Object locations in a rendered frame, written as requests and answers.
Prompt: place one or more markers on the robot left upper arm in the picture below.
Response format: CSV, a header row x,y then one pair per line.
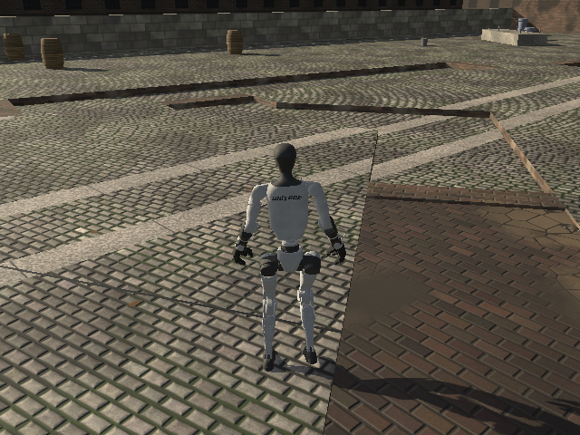
x,y
253,208

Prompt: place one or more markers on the humanoid robot torso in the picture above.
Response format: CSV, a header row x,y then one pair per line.
x,y
288,216

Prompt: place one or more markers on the robot left forearm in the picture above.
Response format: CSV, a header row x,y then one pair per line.
x,y
243,238

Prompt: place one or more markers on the robot right upper arm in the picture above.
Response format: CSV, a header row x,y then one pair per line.
x,y
316,190

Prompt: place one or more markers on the robot left hand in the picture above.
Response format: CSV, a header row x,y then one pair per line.
x,y
237,253

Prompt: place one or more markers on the left robot shin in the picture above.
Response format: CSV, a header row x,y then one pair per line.
x,y
268,327

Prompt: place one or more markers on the robot right forearm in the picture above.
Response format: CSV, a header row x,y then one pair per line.
x,y
333,236

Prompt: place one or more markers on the robot right hand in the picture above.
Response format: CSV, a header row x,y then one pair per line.
x,y
341,251

